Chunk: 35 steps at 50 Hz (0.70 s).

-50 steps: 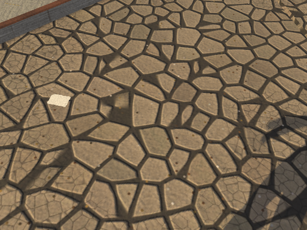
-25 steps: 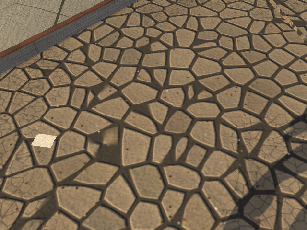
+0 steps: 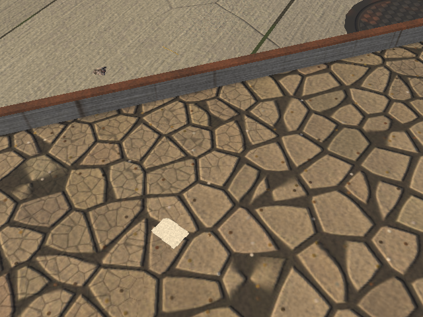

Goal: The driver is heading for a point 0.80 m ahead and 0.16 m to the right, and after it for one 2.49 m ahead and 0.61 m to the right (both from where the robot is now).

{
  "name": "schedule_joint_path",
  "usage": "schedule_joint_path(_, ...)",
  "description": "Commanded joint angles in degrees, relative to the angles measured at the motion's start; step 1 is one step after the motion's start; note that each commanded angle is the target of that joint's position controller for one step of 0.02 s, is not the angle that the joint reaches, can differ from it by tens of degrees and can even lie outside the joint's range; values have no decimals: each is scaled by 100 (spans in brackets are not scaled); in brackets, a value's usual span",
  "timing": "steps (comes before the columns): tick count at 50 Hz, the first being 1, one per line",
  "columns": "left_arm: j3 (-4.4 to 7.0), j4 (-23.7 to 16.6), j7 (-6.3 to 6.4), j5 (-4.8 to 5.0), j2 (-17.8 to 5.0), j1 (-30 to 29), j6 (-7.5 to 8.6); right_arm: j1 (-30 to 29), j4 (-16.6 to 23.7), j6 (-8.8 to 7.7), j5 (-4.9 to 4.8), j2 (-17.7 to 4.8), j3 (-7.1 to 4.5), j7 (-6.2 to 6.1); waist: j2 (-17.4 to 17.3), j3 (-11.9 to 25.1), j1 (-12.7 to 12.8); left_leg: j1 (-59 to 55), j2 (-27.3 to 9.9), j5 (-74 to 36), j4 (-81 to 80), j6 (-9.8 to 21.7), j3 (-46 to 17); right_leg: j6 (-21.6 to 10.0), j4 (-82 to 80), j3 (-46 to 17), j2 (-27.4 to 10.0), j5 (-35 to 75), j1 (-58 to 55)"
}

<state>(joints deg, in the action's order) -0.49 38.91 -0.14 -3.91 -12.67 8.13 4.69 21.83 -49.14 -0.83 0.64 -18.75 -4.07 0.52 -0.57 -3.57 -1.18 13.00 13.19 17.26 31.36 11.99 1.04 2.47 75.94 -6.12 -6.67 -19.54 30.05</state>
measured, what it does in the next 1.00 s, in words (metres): walks ahead, turning right: right foot, then left foot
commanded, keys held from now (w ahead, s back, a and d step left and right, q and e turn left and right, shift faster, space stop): w+q+shift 0.04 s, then w+e+shift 0.96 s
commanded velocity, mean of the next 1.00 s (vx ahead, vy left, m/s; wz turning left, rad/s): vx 1.00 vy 0.00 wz -0.46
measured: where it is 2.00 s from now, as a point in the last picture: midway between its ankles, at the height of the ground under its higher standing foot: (320, 35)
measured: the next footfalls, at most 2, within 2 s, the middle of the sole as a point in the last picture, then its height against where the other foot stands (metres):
right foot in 0.28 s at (262, 310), level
left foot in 0.70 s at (202, 199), level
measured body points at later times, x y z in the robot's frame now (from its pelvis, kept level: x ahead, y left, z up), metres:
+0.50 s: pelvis +0.49 -0.06 +0.02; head +0.50 -0.05 +0.47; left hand +0.42 +0.22 -0.11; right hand +0.69 -0.29 -0.05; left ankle +0.57 +0.09 -0.65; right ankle +0.45 -0.11 -0.72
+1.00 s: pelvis +0.95 -0.10 +0.01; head +0.97 -0.11 +0.46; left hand +1.30 +0.00 -0.04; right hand +0.75 -0.33 -0.11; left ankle +0.86 +0.08 -0.72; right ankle +1.04 -0.26 -0.65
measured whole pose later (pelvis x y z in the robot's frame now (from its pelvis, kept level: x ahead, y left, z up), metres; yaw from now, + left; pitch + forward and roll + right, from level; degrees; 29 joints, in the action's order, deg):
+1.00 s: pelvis +0.95 -0.10 +0.01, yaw -30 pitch +2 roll +2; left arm 3.1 35.6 -5.1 -1.9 -21.0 -0.1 -0.2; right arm 28.5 -52.3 -6.4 1.4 -19.6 -3.5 -0.3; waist 2.7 -0.5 -4.0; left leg -6.6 -0.5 21.7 13.7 -2.6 13.8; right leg -6.2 55.8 4.3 -3.7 -3.6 45.6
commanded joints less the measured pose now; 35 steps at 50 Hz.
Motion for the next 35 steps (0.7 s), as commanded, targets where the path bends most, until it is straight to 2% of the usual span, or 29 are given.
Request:
schedule_joint_path(1, 143, -432, -54, -76, -782, 55, -172, -320, 556, -355, -69, -745, -144, -41, 511, -319, 362, 683, -1393, -735, -2170, 816, -2332, 246, -1106, 465, -151, 212, 532)
schedule_joint_path(3, 50, -698, -121, 22, -626, -624, -156, -116, 478, -414, -52, -731, -149, -32, 328, -472, 133, 774, -1179, -1608, -2245, 616, -1960, 213, -2334, 705, -65, 1306, 415)
schedule_joint_path(5, -47, -709, -185, 117, -408, -920, -88, 295, 282, -491, -136, -525, -94, 12, 147, -326, -235, 431, -1137, -2846, -2386, 267, -1544, -68, -3601, 1009, 123, 2693, -108)
schedule_joint_path(6, -49, -644, -184, 179, -392, -957, -88, 486, 200, -532, -168, -530, -74, 44, 149, -169, -387, 31, -1236, -3480, -2523, 92, -1421, -222, -3828, 1155, 274, 3169, -241)
schedule_joint_path(7, -44, -716, -175, 233, -433, -1140, -58, 620, 134, -580, -155, -582, -72, 41, -127, -235, -500, -327, -1440, -3971, -2492, -7, -1410, -382, -4177, 1179, 273, 3381, -262)
schedule_joint_path(8, -4, -730, -154, 247, -569, -1267, -44, 670, 59, -608, -113, -625, -68, 21, -134, -199, -550, -879, -1540, -4513, -2450, -119, -1295, -535, -4426, 1221, 362, 3319, -203)
schedule_joint_path(9, 55, -703, -133, 218, -714, -1233, -34, 676, 15, -620, -63, -745, -82, -13, -196, -40, -490, -1416, -1621, -5307, -2244, -227, -1155, -665, -4616, 1283, 537, 3078, -266)
schedule_joint_path(10, 131, -613, -131, 214, -905, -1004, -18, 642, 0, -605, -1, -926, -117, -67, -364, 223, -324, -1903, -1754, -6239, -1908, -331, -1045, -756, -4651, 1350, 771, 2649, -459)
schedule_joint_path(11, 229, -443, -118, 238, -1125, -423, -14, 543, -16, -566, 103, -1084, -151, -127, -555, 563, 45, -2259, -1908, -7188, -1276, -428, -927, -853, -4591, 1309, 983, 2198, -860)
schedule_joint_path(12, 342, -98, -74, 316, -1354, 636, -35, 300, 6, -494, 248, -1187, -186, -173, -702, 1043, 611, -2365, -2002, -7896, -262, -465, -789, -945, -4419, 1283, 1159, 1710, -1614)
schedule_joint_path(13, 443, 344, -5, 366, -1485, 1986, -82, -160, 82, -396, 321, -1179, -199, -207, -601, 1428, 1387, -1912, -1910, -7769, 1380, -512, -441, -1059, -4627, 1282, 1094, 1532, -2732)
schedule_joint_path(14, 575, 616, 78, 352, -1770, 3101, -159, -557, 218, -398, 348, -864, -115, -226, -81, 1770, 1890, -589, -1482, -5533, 3975, -572, -192, -1361, -4139, 414, 466, 405, -4011)
schedule_joint_path(15, 680, 712, 16, 242, -2128, 2647, -185, 320, 488, -528, -5, 9, 95, -45, 2483, 2120, 662, 2252, -266, 601, 6155, -1121, -365, -2483, -5161, -3553, -962, -450, -5577)
schedule_joint_path(16, 662, 476, -95, 241, -1646, 1804, -214, 98, 534, -620, 114, -298, 208, -68, 1085, 1812, 661, 3119, -699, 334, 6107, -902, -819, -2644, -6041, -4539, -1019, -1190, -5259)
schedule_joint_path(17, 605, 439, -109, 274, -1350, 1464, -188, -531, 650, -668, 143, -456, 215, -40, 266, 1181, 590, 3163, -1121, -110, 5720, -886, -1000, -2505, -6135, -3811, -930, -1254, -4458)
schedule_joint_path(18, 535, 604, -123, 278, -1008, 1507, -181, -869, 775, -698, 212, -474, 252, -13, -404, 661, 443, 2871, -1323, -280, 5061, -844, -868, -2261, -6280, -3258, -686, -807, -3483)
schedule_joint_path(19, 493, 744, -84, 279, -929, 1587, -135, -1173, 972, -650, 308, -392, 288, 10, -453, 336, 297, 2682, -1481, -204, 4614, -919, -866, -2117, -6316, -2772, -407, -385, -2788)
schedule_joint_path(20, 456, 871, -43, 287, -906, 1607, -101, -1178, 1057, -552, 405, -262, 353, 47, -346, 93, 83, 2507, -1547, -124, 4326, -1014, -783, -2025, -6425, -2449, -118, -197, -2235)
schedule_joint_path(22, 497, 935, -43, 338, -1096, 1680, -1, -1216, 1216, -406, 447, -156, 449, 82, 9, -97, -70, 2510, -1733, 85, 3645, -1182, -630, -2094, -6621, -2133, 110, 15, -1656)
schedule_joint_path(23, 529, 901, -47, 348, -1195, 1668, 36, -1523, 1385, -387, 428, -163, 497, 104, 65, -246, -51, 2458, -1816, -47, 3090, -1278, -499, -2124, -6813, -1999, 165, 193, -1285)
schedule_joint_path(24, 553, 859, -42, 341, -1223, 1642, 48, -1929, 1559, -402, 366, -174, 538, 135, 79, -387, 24, 2276, -1831, -416, 2424, -1376, -352, -2100, -6996, -1856, 250, 416, -925)
schedule_joint_path(26, 613, 818, -62, 379, -1258, 1629, 58, -2565, 1779, -425, 225, -26, 637, 202, 238, -464, 248, 1491, -1727, -1446, 1092, -1476, -139, -1810, -7146, -1502, 538, 945, -464)
schedule_joint_path(28, 673, 857, -108, 464, -1372, 1821, 74, -2744, 1825, -430, 140, 14, 643, 201, 311, -222, 461, 871, -1543, -2372, 547, -1435, -28, -1593, -7067, -1499, 490, 2009, -696)
schedule_joint_path(30, 714, 905, -96, 483, -1441, 2004, 48, -2819, 1862, -449, 134, -119, 594, 142, 342, -20, 583, 850, -1437, -2353, 125, -1363, -81, -1437, -6628, -1535, 425, 2877, -1531)
schedule_joint_path(31, 725, 929, -59, 470, -1455, 2058, 21, -2768, 1858, -468, 146, -185, 562, 107, 351, 91, 566, 724, -1370, -2139, -139, -1329, -116, -1334, -6293, -1570, 397, 3275, -1891)
schedule_joint_path(32, 742, 933, -29, 444, -1534, 2059, 9, -2504, 1785, -490, 154, -336, 487, 55, 334, 363, 443, 321, -1231, -1729, -287, -1262, -113, -1217, -5723, -1554, 398, 4099, -2168)
schedule_joint_path(33, 777, 935, -32, 406, -1702, 2015, 5, -1864, 1607, -522, 142, -535, 378, -16, 287, 858, 126, -447, -1094, -1221, -333, -1180, -73, -1101, -4774, -1459, 484, 4751, -2285)
schedule_joint_path(34, 806, 864, -62, 400, -1795, 1745, 35, -883, 1382, -560, 156, -738, 261, -105, 260, 1373, -445, -1715, -1406, -975, -274, -1068, -303, -985, -3491, -1370, 704, 4396, -1705)
schedule_joint_path(35, 689, 692, -65, 390, -1340, 1553, 115, 422, 1225, -570, 274, -1211, 57, -245, -194, 2189, -971, -3045, -2590, 930, -251, -863, -1381, -983, -1762, -973, 949, 2850, -910)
